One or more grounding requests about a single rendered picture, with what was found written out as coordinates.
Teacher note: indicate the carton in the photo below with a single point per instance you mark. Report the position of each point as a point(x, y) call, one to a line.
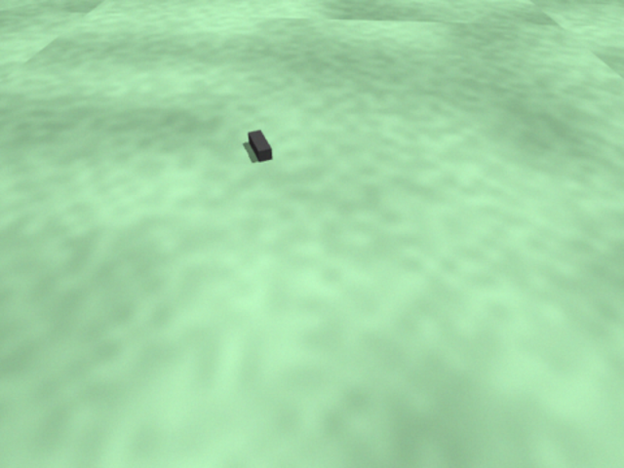
point(260, 146)

